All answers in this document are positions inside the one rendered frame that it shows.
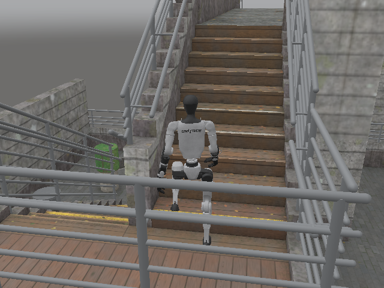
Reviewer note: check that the robot right forearm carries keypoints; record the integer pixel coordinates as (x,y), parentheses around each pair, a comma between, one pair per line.
(214,156)

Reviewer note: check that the robot left hand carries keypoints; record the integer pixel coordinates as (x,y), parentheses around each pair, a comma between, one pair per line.
(160,189)

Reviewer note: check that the left robot upper arm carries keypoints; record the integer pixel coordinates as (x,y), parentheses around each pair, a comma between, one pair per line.
(172,126)

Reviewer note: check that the robot left forearm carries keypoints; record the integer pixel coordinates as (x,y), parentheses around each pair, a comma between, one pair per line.
(163,164)

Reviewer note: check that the robot right thigh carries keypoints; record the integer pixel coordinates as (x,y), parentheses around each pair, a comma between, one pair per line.
(206,175)

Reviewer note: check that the robot right hand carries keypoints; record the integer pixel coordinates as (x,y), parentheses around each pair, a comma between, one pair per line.
(212,164)

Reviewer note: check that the right robot upper arm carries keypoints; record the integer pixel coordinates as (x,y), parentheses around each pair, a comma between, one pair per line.
(209,125)

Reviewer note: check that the humanoid robot torso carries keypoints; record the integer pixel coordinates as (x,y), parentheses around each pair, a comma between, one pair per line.
(191,144)

